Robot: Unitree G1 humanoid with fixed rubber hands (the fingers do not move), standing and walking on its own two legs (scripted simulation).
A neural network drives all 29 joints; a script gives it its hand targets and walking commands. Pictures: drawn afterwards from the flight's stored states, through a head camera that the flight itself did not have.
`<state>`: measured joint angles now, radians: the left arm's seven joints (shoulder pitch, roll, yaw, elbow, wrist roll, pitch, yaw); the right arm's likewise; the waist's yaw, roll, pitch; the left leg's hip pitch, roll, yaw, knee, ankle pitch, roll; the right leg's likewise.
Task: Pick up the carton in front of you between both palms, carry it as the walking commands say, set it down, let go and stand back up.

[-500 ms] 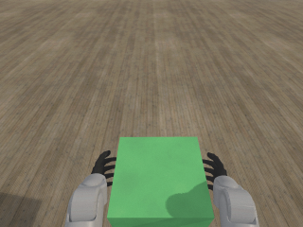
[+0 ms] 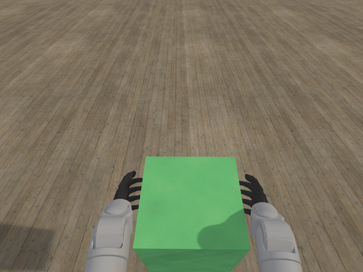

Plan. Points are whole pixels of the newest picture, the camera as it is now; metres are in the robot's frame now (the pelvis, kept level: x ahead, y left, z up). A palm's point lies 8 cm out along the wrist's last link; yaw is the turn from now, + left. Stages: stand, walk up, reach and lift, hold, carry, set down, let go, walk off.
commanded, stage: carry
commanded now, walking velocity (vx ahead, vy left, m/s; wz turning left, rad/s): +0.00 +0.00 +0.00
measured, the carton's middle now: (189, 218) +0.30 +0.00 -0.05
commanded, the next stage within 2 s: hold in 0.92 s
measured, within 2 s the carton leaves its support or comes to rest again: neither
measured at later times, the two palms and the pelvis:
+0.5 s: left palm (117, 211) +0.27 +0.16 +0.04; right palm (255, 214) +0.27 -0.14 +0.03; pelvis -0.01 +0.01 +0.00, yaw +0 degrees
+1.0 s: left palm (110, 216) +0.26 +0.17 +0.04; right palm (251, 217) +0.26 -0.13 +0.03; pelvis -0.02 +0.01 +0.00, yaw +3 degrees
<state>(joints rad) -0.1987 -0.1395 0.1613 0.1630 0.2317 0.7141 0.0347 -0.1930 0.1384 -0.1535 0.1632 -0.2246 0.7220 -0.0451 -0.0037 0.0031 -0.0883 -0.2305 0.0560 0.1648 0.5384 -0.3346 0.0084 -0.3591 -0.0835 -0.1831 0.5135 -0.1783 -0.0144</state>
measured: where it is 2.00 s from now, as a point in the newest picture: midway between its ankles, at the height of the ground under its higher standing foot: outside the picture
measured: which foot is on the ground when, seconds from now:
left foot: down 0.00-1.00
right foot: down 0.00-1.00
